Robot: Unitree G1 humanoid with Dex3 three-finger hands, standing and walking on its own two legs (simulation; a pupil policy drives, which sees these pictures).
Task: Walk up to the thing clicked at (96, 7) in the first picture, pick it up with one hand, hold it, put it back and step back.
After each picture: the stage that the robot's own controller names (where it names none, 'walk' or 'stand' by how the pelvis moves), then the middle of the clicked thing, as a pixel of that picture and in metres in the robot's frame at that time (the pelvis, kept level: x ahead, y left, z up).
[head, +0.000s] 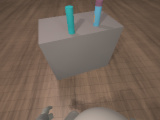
stand; (97, 14) +1.02 -0.02 +0.13
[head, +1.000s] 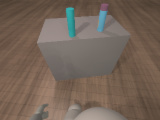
rise first; (102, 18) +0.93 -0.02 +0.16
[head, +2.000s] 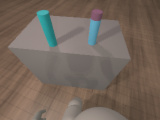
rise first; (94, 29) +0.62 +0.08 +0.15
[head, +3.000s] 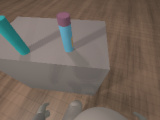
stand; (66, 35) +0.49 +0.21 +0.17
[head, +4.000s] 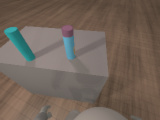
stand; (69, 44) +0.49 +0.19 +0.13
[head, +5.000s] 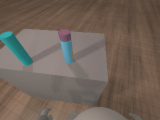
stand; (67, 48) +0.45 +0.20 +0.13
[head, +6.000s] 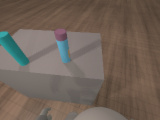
stand; (63, 47) +0.45 +0.22 +0.13
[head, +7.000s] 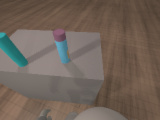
stand; (62, 48) +0.44 +0.23 +0.13
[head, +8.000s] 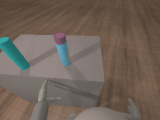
rise first; (63, 51) +0.43 +0.24 +0.13
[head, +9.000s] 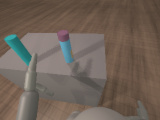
go down; (66, 48) +0.45 +0.23 +0.14
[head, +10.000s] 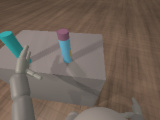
go down; (65, 47) +0.45 +0.22 +0.14
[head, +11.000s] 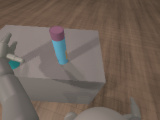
go down; (60, 48) +0.42 +0.22 +0.15
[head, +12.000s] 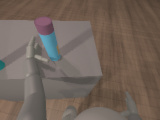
close in; (50, 43) +0.43 +0.23 +0.17
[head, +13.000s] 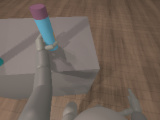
close; (46, 31) +0.51 +0.25 +0.19
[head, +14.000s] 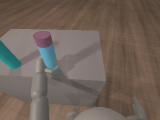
lift; (49, 55) +0.33 +0.26 +0.19
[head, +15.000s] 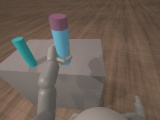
lift; (62, 43) +0.31 +0.18 +0.31
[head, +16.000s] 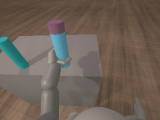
hold; (60, 46) +0.35 +0.19 +0.25
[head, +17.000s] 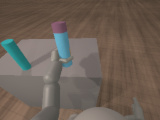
crouch; (63, 46) +0.36 +0.18 +0.25
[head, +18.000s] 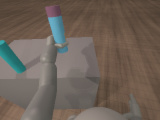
crouch; (58, 31) +0.45 +0.20 +0.30
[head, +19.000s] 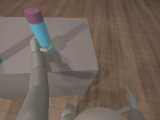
lower; (42, 35) +0.48 +0.27 +0.18
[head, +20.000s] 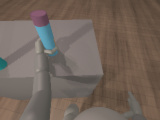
lower; (47, 37) +0.46 +0.26 +0.18
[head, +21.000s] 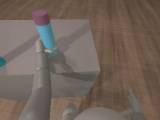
lower; (47, 36) +0.47 +0.25 +0.18
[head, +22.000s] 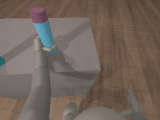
lower; (45, 34) +0.48 +0.25 +0.19
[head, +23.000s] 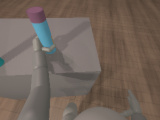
lower; (44, 34) +0.48 +0.26 +0.19
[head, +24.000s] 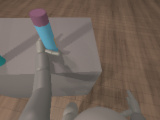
withdraw; (47, 36) +0.47 +0.25 +0.18
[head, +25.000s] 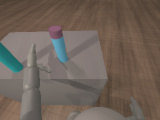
sink last; (59, 46) +0.44 +0.23 +0.16
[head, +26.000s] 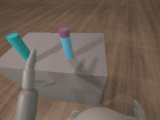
stand; (67, 45) +0.49 +0.24 +0.14
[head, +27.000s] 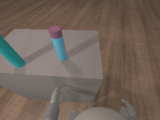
stand; (59, 45) +0.45 +0.25 +0.14
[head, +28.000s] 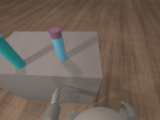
stand; (59, 46) +0.46 +0.26 +0.14
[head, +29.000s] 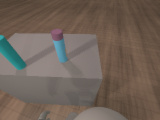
walk; (60, 47) +0.46 +0.25 +0.13
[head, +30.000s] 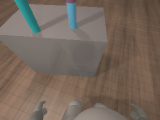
walk; (72, 13) +0.75 +0.22 +0.15
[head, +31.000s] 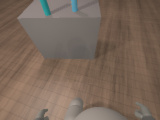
walk; out of the picture +1.13 +0.28 +0.16
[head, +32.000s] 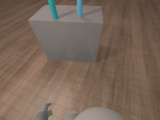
stand; (79, 5) +1.19 +0.21 +0.14
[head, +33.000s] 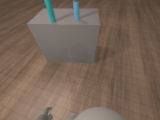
stand; (76, 8) +1.20 +0.24 +0.13
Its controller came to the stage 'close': yes
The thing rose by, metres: 0.21
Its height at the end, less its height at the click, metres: +0.00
